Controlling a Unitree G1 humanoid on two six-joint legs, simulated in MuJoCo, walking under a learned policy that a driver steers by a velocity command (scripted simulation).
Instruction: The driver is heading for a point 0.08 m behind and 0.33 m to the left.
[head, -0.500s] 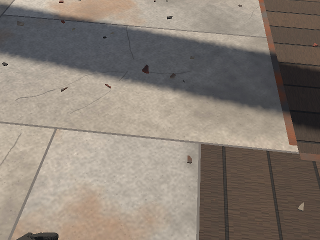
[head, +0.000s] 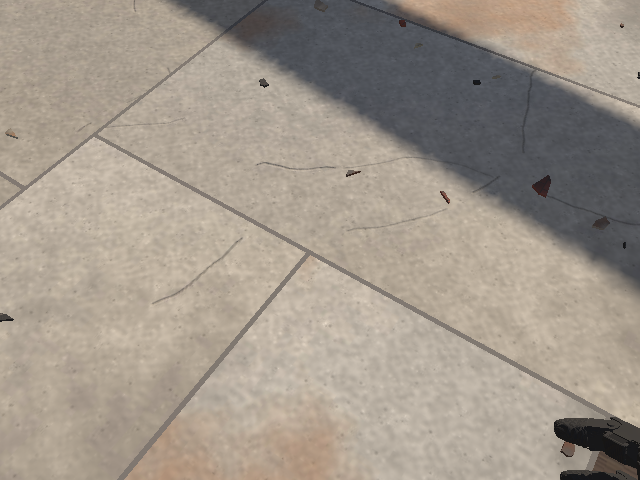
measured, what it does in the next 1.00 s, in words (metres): walks ahead, turning left: left foot, then right foot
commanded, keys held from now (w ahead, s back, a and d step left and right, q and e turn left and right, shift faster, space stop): q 0.92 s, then w+q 0.08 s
